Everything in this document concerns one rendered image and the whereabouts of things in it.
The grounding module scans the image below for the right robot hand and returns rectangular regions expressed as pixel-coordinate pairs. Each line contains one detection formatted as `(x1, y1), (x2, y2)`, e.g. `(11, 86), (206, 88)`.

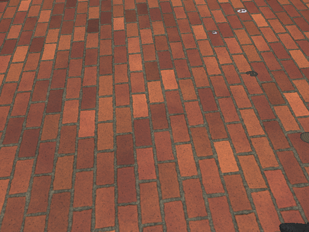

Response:
(279, 222), (309, 232)

